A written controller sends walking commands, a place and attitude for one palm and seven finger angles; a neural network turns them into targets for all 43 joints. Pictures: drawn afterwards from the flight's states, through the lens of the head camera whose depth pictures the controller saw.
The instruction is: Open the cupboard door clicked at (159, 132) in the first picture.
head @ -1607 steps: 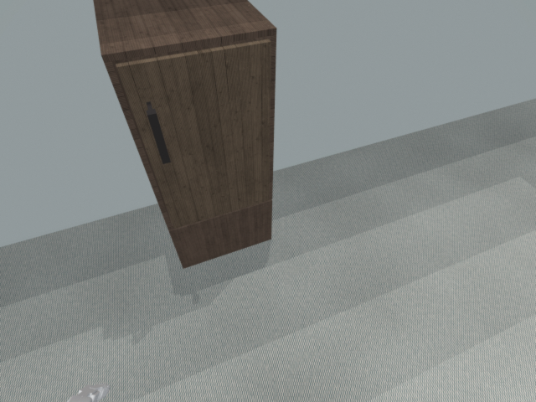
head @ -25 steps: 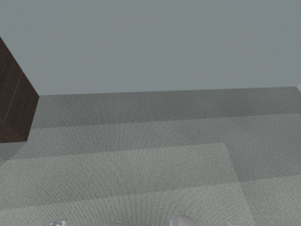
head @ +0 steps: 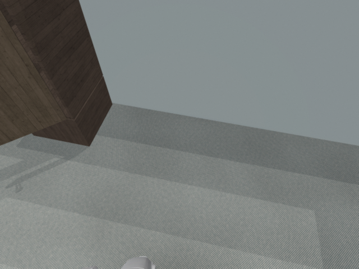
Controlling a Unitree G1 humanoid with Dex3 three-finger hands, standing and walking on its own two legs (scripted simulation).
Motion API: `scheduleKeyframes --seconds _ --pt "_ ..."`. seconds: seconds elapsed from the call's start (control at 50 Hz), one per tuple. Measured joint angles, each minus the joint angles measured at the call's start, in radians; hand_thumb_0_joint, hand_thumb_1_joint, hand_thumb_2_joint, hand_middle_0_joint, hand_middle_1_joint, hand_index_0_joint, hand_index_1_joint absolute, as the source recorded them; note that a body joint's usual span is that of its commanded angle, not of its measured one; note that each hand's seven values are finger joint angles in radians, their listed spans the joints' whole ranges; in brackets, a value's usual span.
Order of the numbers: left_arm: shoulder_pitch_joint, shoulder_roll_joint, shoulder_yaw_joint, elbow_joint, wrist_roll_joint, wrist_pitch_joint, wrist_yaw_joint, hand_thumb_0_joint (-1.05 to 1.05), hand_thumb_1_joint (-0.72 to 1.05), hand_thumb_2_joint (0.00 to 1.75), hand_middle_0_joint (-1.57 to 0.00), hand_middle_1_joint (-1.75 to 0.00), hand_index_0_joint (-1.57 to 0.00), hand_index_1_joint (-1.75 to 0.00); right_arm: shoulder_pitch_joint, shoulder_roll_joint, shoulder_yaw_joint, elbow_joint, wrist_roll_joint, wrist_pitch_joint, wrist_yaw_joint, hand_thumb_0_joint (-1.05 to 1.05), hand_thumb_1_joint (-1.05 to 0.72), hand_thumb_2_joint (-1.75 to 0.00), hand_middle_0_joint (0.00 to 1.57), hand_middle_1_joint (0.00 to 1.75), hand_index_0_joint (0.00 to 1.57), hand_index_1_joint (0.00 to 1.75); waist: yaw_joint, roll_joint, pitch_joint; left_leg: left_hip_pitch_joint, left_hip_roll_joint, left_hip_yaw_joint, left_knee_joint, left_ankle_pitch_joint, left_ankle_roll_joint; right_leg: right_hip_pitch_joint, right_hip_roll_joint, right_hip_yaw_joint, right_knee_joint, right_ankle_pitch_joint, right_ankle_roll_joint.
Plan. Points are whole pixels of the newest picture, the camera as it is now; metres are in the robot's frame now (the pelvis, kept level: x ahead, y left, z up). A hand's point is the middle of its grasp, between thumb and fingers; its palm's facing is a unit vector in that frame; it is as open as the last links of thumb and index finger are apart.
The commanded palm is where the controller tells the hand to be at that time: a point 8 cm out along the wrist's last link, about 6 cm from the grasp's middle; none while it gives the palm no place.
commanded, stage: turn to face it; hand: left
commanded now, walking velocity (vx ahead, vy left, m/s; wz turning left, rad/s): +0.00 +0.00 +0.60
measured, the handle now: out of the picture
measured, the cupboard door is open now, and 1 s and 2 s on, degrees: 44 44 44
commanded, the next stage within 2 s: take the last steps up to it in 0.86 s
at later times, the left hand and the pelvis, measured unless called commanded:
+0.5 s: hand out of the picture +0.09 +0.24 -0.15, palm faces +0.27 -0.93 -0.26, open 7.4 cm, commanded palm none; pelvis +0.02 +0.00 +0.00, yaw +17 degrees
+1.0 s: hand out of the picture -0.05 +0.22 -0.19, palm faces +0.53 -0.82 -0.22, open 7.4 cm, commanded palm none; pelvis +0.03 +0.02 -0.01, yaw +30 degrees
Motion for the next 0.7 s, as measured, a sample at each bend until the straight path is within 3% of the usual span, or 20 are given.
scheduleKeyframes --seconds 0.04,0.08,0.1,0.14,0.18,0.24,0.42,0.52,0.54,0.58,0.64,0.7 --pt "0.013 0.008 0.004 0.009 0.001 0.001 -0.003 0.01 0.9 0.89 -0.2 -0.3 -0.21 -0.3 -0.015 0.003 0.007 -0.007 0.001 -0.008 0.0 0.01 -0.91 -0.9 0.2 0.3 0.2 0.3 0.011 -0.012 0.005 0.048 -0.003 0.017 -0.118 0.021 0.009 -0.007 -0.017 -0.022 0.036 -0.024 0.012" --pt "0.034 0.019 0.011 0.015 -0.005 0.005 -0.008 0.01 0.9 0.89 -0.2 -0.3 -0.21 -0.3 -0.023 0.001 0.014 -0.023 0.001 -0.022 0.001 0.01 -0.9 -0.9 0.2 0.3 0.2 0.3 0.016 -0.016 -0.001 0.109 -0.007 0.024 -0.266 0.138 0.028 -0.031 -0.033 -0.042 0.107 -0.065 0.029" --pt "0.037 0.03 0.016 0.022 -0.01 0.012 -0.01 0.01 0.9 0.89 -0.2 -0.3 -0.21 -0.3 -0.029 0.005 0.014 -0.029 -0.002 -0.033 0.0 0.01 -0.9 -0.9 0.2 0.3 0.2 0.3 0.013 -0.026 -0.003 0.102 -0.018 0.02 -0.27 0.161 0.061 -0.063 -0.043 -0.03 0.185 -0.099 0.041" --pt "0.027 0.054 0.026 0.037 -0.012 0.041 -0.005 0.01 0.9 0.89 -0.2 -0.3 -0.21 -0.3 -0.036 0.02 0.022 -0.038 -0.004 -0.048 -0.007 0.01 -0.9 -0.9 0.2 0.3 0.2 0.3 0.02 -0.043 -0.001 0.081 -0.032 0.008 -0.227 0.127 0.109 -0.146 -0.022 0.051 0.388 -0.22 0.05" --pt "0.013 0.07 0.035 0.049 -0.01 0.059 0.0 0.01 0.9 0.89 -0.2 -0.3 -0.21 -0.3 -0.028 0.032 0.031 -0.044 -0.007 -0.058 -0.018 0.01 -0.9 -0.9 0.2 0.3 0.2 0.3 0.02 -0.042 -0.009 0.084 -0.034 -0.014 -0.24 0.116 0.123 -0.215 0.008 0.096 0.534 -0.232 0.053" --pt "-0.018 0.081 0.043 0.047 -0.009 0.061 -0.002 0.01 0.9 0.89 -0.2 -0.3 -0.2 -0.3 -0.013 0.044 0.04 -0.041 -0.009 -0.062 -0.034 0.01 -0.9 -0.9 0.2 0.3 0.2 0.3 0.019 -0.03 -0.014 0.108 -0.039 -0.051 -0.304 0.155 0.116 -0.279 0.031 0.138 0.613 -0.158 0.06" --pt "-0.095 0.067 0.034 -0.006 -0.012 0.045 -0.006 0.01 0.91 0.89 -0.19 -0.3 -0.2 -0.3 0.036 0.051 0.039 -0.006 -0.014 -0.046 -0.031 0.01 -0.9 -0.9 0.21 0.3 0.2 0.3 -0.004 0.019 -0.023 0.132 -0.054 -0.156 -0.377 0.207 0.102 -0.241 0.071 0.184 0.371 -0.115 0.059" --pt "-0.101 0.053 0.022 -0.033 -0.017 0.018 -0.004 0.01 0.9 0.89 -0.19 -0.3 -0.2 -0.3 0.066 0.041 0.021 0.002 -0.006 -0.031 -0.028 0.01 -0.9 -0.9 0.21 0.3 0.2 0.3 -0.019 0.035 -0.039 0.09 -0.083 -0.213 -0.311 0.18 0.071 -0.091 0.103 0.175 0.058 -0.005 0.038" --pt "-0.097 0.049 0.022 -0.036 -0.013 0.007 -0.001 0.01 0.9 0.89 -0.2 -0.3 -0.2 -0.3 0.066 0.036 0.016 0.005 -0.002 -0.028 -0.027 0.01 -0.9 -0.9 0.21 0.3 0.2 0.3 -0.012 0.034 -0.04 0.067 -0.089 -0.206 -0.256 0.126 0.062 -0.083 0.098 0.171 0.03 0.045 0.002" --pt "-0.09 0.026 0.011 -0.029 -0.008 0.001 0.004 0.01 0.9 0.89 -0.2 -0.3 -0.2 -0.3 0.059 0.016 0.003 0.012 -0.002 -0.017 -0.025 0.01 -0.9 -0.9 0.21 0.3 0.2 0.3 -0.019 0.06 -0.028 0.004 -0.083 -0.175 -0.057 -0.009 0.05 -0.077 0.092 0.141 0.062 0.016 -0.018" --pt "-0.061 0.0 0.0 -0.019 -0.007 0.005 0.006 0.01 0.9 0.89 -0.2 -0.3 -0.21 -0.3 0.054 -0.004 -0.009 0.019 -0.006 -0.004 -0.017 0.01 -0.9 -0.9 0.2 0.3 0.2 0.3 -0.025 0.069 -0.024 -0.066 -0.06 -0.107 0.191 -0.013 0.03 -0.036 0.069 0.104 0.036 -0.008 -0.012" --pt "-0.034 -0.008 -0.001 -0.005 -0.005 0.004 0.005 0.01 0.9 0.89 -0.2 -0.3 -0.21 -0.3 0.044 -0.002 -0.008 0.022 -0.005 0.0 -0.009 0.01 -0.9 -0.9 0.2 0.3 0.2 0.3 -0.024 0.044 -0.018 -0.068 -0.029 -0.058 0.217 0.005 0.012 -0.006 0.043 0.076 0.0 0.003 -0.006"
